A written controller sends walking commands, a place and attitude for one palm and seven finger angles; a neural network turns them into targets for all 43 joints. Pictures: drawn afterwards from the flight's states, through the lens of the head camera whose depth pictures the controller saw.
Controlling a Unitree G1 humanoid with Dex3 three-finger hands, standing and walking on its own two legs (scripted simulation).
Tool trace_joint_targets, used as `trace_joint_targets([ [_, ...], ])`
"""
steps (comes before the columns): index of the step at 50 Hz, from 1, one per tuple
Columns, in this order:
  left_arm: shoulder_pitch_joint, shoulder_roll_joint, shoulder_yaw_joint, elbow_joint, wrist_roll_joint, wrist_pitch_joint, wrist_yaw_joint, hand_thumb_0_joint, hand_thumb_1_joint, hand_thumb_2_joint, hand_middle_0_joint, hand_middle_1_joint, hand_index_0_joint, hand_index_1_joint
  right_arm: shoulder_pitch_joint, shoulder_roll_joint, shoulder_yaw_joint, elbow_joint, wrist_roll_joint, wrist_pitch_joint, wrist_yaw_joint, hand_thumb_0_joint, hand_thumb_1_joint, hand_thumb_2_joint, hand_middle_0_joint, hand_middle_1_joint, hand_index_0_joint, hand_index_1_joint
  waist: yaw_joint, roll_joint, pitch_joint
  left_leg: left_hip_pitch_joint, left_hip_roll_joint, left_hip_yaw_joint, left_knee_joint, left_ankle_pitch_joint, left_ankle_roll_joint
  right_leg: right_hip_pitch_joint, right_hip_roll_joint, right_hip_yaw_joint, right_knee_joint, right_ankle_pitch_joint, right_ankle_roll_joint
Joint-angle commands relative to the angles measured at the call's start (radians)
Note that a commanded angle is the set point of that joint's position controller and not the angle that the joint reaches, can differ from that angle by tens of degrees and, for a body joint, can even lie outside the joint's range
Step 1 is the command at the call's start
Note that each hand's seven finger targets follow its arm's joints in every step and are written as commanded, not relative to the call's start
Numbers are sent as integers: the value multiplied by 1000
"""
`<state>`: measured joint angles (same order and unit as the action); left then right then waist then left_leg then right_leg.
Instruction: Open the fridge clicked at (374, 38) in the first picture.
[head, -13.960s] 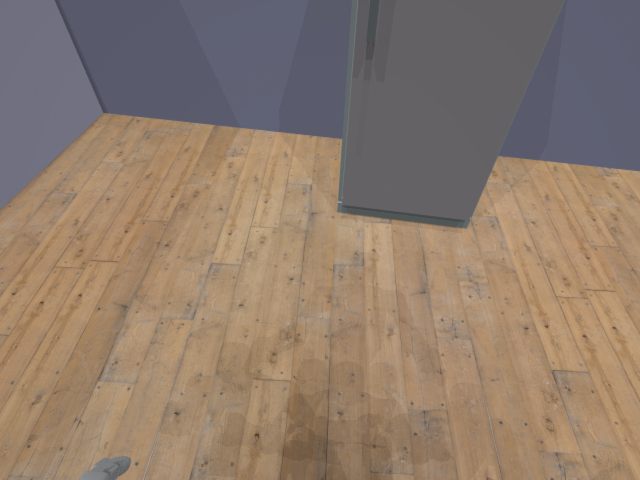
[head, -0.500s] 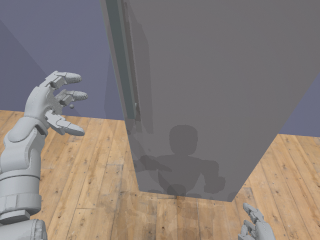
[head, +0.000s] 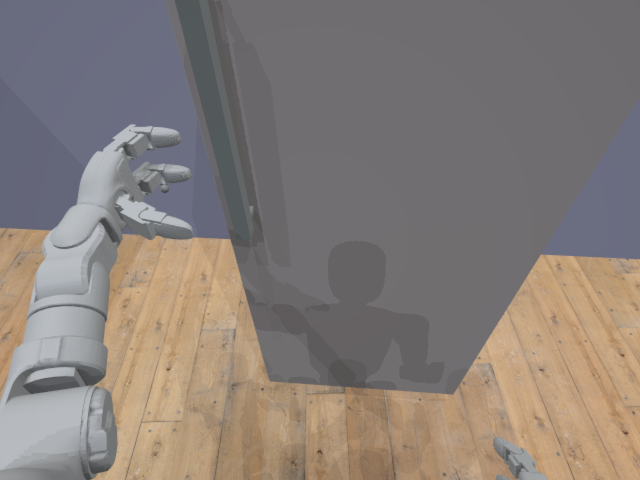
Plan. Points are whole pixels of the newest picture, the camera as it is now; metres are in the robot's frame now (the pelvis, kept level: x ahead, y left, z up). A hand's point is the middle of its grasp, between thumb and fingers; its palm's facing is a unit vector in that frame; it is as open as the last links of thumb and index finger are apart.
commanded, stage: move the hooked fingers beside the handle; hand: left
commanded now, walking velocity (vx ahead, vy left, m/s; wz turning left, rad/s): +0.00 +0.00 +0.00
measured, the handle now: (226, 125) +0.49 +0.14 +0.21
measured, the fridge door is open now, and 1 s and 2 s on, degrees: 0 0 0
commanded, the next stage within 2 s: feel for the door with the fingertips in 1.52 s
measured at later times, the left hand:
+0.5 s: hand (181, 179) +0.42 +0.19 +0.18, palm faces +0.00 -1.00 -0.01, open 13.9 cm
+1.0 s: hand (176, 179) +0.42 +0.19 +0.18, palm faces -0.02 -1.00 -0.02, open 14.0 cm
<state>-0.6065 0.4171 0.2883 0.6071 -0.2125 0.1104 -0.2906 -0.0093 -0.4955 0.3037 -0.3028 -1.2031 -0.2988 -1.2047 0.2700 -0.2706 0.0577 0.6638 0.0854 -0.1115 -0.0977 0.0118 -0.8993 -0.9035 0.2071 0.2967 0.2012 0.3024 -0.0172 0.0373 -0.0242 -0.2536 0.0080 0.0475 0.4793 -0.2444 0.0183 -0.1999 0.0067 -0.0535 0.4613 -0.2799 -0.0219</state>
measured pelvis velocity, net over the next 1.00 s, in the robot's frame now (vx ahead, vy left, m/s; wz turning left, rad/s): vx -0.01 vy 0.00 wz -0.01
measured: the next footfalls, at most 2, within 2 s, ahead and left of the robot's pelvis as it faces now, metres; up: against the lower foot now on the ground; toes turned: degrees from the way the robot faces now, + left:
none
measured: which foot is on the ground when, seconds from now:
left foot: down 0.00-1.00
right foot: down 0.00-1.00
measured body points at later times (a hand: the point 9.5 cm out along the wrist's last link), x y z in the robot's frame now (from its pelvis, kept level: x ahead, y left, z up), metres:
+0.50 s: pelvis +0.00 -0.01 +0.00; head +0.01 -0.02 +0.45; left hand +0.42 +0.25 +0.18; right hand +0.09 -0.28 -0.11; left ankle +0.00 +0.11 -0.74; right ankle -0.02 -0.10 -0.74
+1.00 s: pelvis -0.01 +0.00 +0.00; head +0.00 -0.01 +0.45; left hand +0.41 +0.25 +0.19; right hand +0.11 -0.26 -0.11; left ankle +0.00 +0.11 -0.74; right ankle -0.02 -0.10 -0.74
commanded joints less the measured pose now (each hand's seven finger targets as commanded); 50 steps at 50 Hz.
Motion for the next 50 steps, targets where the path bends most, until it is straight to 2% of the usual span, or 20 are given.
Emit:
trace_joint_targets([
  [1,-477,229,51,-188,-19,-77,-1,0,-500,300,-300,-1200,-300,-1200,-44,-134,-53,-136,-2,-41,-8,0,-900,-900,200,300,200,300,-14,-3,-283,189,1,-54,-24,246,27,-22,-6,28,-45,316,-5],
  [2,-497,268,77,-193,-15,-94,4,0,-500,300,-300,-1200,-300,-1200,-37,-138,-55,-131,-5,-39,-8,0,-900,-900,200,300,200,300,-11,-35,-294,186,4,-58,-20,264,30,-6,-6,27,-43,330,-5],
  [4,-525,295,102,-205,-11,-119,10,0,-500,300,-300,-1200,-300,-1200,-27,-136,-58,-131,-8,-40,-7,0,-900,-900,200,300,200,300,-9,-15,-335,201,1,-57,-16,288,31,15,-5,33,-35,361,-5],
  [9,-539,258,68,-135,-2,-145,10,0,-500,300,-300,-1200,-300,-1200,-6,-137,-59,-115,-7,-34,-3,0,-900,-900,200,300,200,300,-18,22,-303,189,0,-44,-12,296,33,-1,-5,36,-32,384,-4],
  [15,-535,244,53,-22,1,-128,-2,0,-500,300,-300,-1200,-300,-1200,18,-146,-66,-111,-5,-17,2,0,-900,-900,200,300,200,300,-25,-18,-276,140,-4,-32,-5,265,36,-16,-7,38,-29,389,1],
  [18,-496,303,112,-53,-3,-153,1,0,-500,300,-300,-1200,-300,-1200,17,-148,-69,-126,-7,-11,4,0,-900,-900,200,300,200,300,-1,-29,-321,138,-6,-29,-2,291,39,31,-8,44,-17,428,1],
  [20,-510,287,104,-107,-3,-175,1,0,-500,300,-300,-1200,-300,-1200,14,-141,-70,-137,-9,-14,6,0,-900,-900,200,300,200,300,-1,-14,-358,164,-6,-28,0,310,40,39,-5,46,-13,444,2],
  [25,-536,307,107,-46,-3,-180,-1,0,-500,300,-300,-1200,-300,-1200,16,-145,-65,-124,-4,-8,-2,0,-900,-900,200,300,200,300,-21,-28,-271,127,-4,-24,-12,222,43,-7,-2,50,-36,362,7],
  [27,-556,309,96,-66,3,-183,-4,0,-500,300,-300,-1200,-300,-1200,16,-149,-68,-126,-4,-6,-4,0,-900,-900,200,300,200,300,-21,-18,-291,139,-2,-23,-8,238,44,1,-6,48,-30,370,6],
  [28,-581,272,65,-98,4,-184,-8,0,-500,300,-300,-1200,-300,-1200,7,-142,-65,-130,-3,-10,-4,0,-900,-900,200,300,200,300,-24,39,-312,167,-6,-26,-6,264,42,-2,-5,49,-26,389,1],
  [30,-559,280,77,-121,4,-187,-10,0,-500,300,-300,-1200,-300,-1200,8,-140,-65,-132,-5,-17,-1,0,-900,-900,200,300,200,300,-15,65,-343,199,-3,-36,-1,285,37,-4,-2,45,-25,386,-4],
  [31,-553,235,45,-133,-3,-187,-14,0,-500,300,-300,-1200,-300,-1200,3,-136,-63,-136,-5,-20,0,0,-900,-900,200,300,200,300,-19,65,-342,207,-3,-38,-2,291,35,-9,0,40,-24,385,-5],
  [32,-531,221,38,-127,-13,-185,-17,0,-500,300,-300,-1200,-300,-1200,7,-139,-67,-135,-4,-20,2,0,-900,-900,200,300,200,300,-21,-4,-341,207,1,-38,4,306,40,-4,2,36,-24,400,-2],
  [37,-464,252,78,-22,-22,-138,-14,0,-500,300,-300,-1200,-300,-1200,2,-148,-66,-128,0,-12,1,0,-900,-900,200,300,200,300,-12,-74,-244,124,-2,-31,-14,207,40,-32,-1,36,-41,328,5],
  [39,-509,260,70,30,-8,-128,-1,0,-500,300,-300,-1200,-300,-1200,3,-148,-59,-122,1,-5,0,0,-900,-900,200,300,200,300,-26,-69,-183,86,-3,-37,-23,152,38,-73,-1,37,-50,265,6],
  [40,-561,239,44,5,-2,-136,4,0,-500,300,-300,-1200,-300,-1200,1,-147,-59,-124,-1,-6,0,0,-900,-900,200,300,200,300,-35,-38,-188,95,-4,-38,-21,150,38,-84,-4,39,-49,257,6],
  [43,-627,268,61,-123,14,-190,26,0,-500,300,-300,-1200,-300,-1200,-3,-139,-62,-139,-8,-13,2,0,-900,-900,200,300,200,300,-22,58,-327,189,-2,-53,-7,222,33,-51,-1,41,-30,284,-6],
  [46,-659,225,33,-183,0,-232,24,0,-500,300,-300,-1200,-300,-1200,-4,-132,-60,-137,-10,-28,2,0,-900,-900,200,300,200,300,-31,56,-396,263,5,-65,0,274,27,-42,8,36,-25,313,-7],
  [48,-628,222,38,-126,-14,-223,17,0,-500,300,-300,-1200,-300,-1200,1,-139,-58,-124,-9,-31,-1,0,-900,-900,200,300,200,300,-32,-9,-358,237,10,-69,-7,264,31,-43,13,30,-31,309,-5],
  [50,-636,195,15,-27,-13,-193,12,0,-500,300,-300,-1200,-300,-1200,2,-140,-56,-105,-4,-27,-4,0,-900,-900,200,300,200,300,-44,-7,-264,184,6,-61,-21,193,30,-85,11,27,-45,257,-3],
])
